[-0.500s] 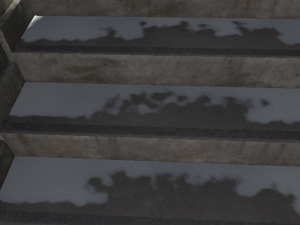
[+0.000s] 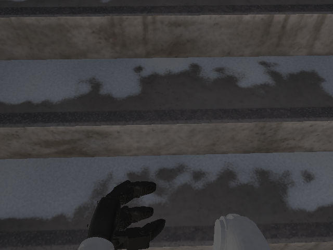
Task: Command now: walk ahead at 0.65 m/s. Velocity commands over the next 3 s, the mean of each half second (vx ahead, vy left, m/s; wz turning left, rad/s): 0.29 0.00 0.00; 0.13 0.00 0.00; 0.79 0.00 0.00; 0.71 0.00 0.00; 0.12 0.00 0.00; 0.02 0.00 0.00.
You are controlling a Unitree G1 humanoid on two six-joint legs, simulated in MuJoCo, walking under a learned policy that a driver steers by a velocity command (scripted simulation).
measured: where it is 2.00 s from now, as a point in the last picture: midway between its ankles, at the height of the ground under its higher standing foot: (152, 16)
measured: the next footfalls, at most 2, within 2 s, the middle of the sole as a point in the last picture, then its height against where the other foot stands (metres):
right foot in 0.06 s outside the picture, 0.17 m higher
left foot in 0.56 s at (133, 218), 0.17 m higher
